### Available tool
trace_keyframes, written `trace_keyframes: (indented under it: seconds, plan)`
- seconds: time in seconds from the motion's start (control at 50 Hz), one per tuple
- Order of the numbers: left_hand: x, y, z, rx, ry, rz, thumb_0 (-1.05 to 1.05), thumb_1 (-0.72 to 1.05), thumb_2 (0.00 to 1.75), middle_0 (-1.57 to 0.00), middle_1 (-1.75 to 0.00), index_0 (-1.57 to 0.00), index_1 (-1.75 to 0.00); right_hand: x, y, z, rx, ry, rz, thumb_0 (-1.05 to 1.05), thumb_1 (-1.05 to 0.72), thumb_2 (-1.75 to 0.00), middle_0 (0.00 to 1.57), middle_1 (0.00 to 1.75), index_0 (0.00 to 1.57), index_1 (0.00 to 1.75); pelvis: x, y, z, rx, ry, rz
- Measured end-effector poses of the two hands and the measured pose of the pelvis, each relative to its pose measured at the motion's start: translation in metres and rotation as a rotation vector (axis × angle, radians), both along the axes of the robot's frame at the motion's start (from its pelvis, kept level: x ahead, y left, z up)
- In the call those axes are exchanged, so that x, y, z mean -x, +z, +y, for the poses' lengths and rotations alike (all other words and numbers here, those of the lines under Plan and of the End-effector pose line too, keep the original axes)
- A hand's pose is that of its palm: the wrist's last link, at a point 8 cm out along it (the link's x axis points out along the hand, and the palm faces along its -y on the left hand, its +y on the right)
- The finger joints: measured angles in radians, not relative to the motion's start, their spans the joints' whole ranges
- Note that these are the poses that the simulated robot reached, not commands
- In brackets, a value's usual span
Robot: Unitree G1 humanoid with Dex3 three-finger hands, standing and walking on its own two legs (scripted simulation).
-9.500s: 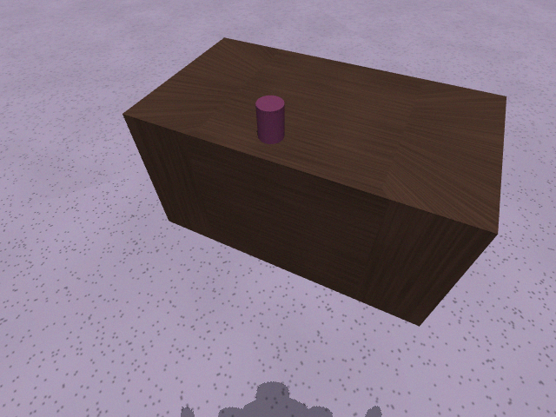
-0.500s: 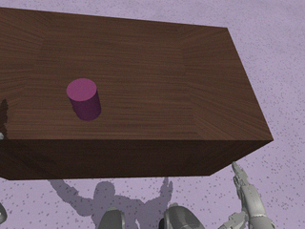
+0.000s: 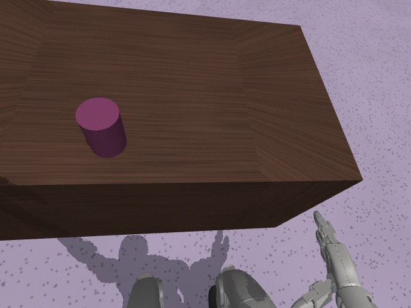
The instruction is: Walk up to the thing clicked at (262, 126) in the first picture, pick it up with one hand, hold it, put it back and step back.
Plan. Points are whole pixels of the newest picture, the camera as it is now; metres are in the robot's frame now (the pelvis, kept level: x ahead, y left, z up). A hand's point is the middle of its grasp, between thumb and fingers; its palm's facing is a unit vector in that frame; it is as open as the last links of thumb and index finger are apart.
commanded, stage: go down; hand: left
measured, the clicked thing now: (103, 129) +0.49 +0.18 -0.04
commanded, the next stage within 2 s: approach in 0.62 s
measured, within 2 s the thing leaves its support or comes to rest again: neither
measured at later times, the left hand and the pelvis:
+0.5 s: hand out of the picture +0.42 +0.37 +0.08, palm faces +0.18 -0.98 +0.03, open 17.6 cm; pelvis +0.00 +0.00 +0.00, yaw +0 degrees
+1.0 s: hand out of the picture +0.43 +0.34 +0.03, palm faces +0.14 -0.99 +0.05, open 17.7 cm; pelvis -0.01 +0.00 -0.01, yaw +0 degrees
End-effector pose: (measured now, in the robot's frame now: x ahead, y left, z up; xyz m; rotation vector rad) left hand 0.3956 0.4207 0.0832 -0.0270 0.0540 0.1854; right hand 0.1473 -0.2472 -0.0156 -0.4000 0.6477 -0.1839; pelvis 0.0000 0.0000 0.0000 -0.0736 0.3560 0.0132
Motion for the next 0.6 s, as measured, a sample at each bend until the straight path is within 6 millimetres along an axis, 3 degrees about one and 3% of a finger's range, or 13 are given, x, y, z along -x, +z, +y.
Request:
trace_keyframes:
  seconds: [0.6]
  plan:
    - [0.008, -0.001, 0.002, 0.004, 0.002, 0.003, -0.01, -0.61, 0.08, -0.06, -0.06, -0.06, -0.08, 0.004, 0.003, 0.001, 0.006, -0.006, -0.010, -0.01, 0.52, -0.06, 0.06, 0.05, 0.05, 0.05, 0.003, 0.000, 0.003, 0.001, 0.002, -0.007]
